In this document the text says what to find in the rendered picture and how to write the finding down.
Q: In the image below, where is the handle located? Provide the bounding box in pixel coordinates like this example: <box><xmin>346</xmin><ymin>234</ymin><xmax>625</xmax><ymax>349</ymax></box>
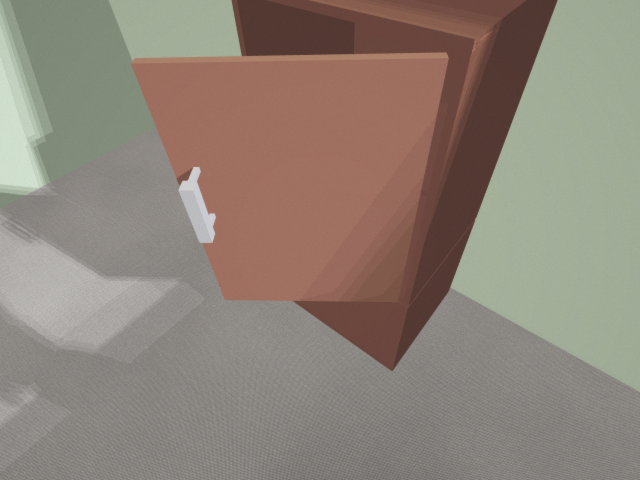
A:
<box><xmin>178</xmin><ymin>167</ymin><xmax>216</xmax><ymax>243</ymax></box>

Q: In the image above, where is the cupboard door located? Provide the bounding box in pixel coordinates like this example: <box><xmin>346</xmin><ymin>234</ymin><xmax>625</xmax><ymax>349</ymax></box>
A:
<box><xmin>131</xmin><ymin>52</ymin><xmax>449</xmax><ymax>302</ymax></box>

